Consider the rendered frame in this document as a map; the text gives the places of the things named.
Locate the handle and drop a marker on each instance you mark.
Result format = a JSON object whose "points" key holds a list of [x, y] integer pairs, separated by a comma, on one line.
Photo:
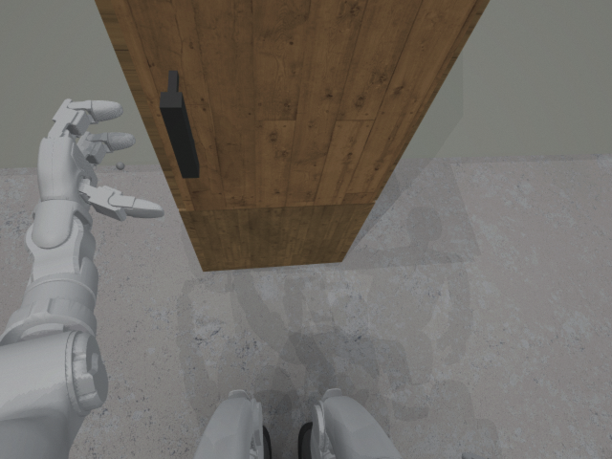
{"points": [[173, 109]]}

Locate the left robot forearm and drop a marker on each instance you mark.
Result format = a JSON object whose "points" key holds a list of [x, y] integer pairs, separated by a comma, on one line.
{"points": [[61, 294]]}

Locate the robot left shin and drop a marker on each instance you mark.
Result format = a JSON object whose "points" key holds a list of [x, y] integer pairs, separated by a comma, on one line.
{"points": [[240, 394]]}

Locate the left robot upper arm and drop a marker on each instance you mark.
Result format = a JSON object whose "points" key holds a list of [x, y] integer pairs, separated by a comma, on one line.
{"points": [[47, 387]]}

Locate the left robot hand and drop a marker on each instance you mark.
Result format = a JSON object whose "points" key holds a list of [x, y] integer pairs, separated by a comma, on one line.
{"points": [[62, 163]]}

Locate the robot left thigh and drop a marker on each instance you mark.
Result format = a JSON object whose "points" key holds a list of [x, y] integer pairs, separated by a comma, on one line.
{"points": [[233, 430]]}

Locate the cupboard door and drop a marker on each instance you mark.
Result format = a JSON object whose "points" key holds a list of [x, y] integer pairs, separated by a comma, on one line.
{"points": [[292, 103]]}

